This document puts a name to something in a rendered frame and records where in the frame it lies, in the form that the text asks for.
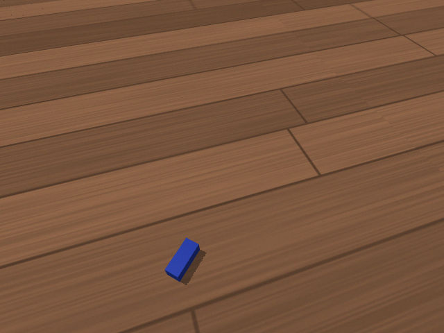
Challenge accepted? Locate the carton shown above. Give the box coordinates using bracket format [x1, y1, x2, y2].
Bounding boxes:
[165, 238, 200, 282]

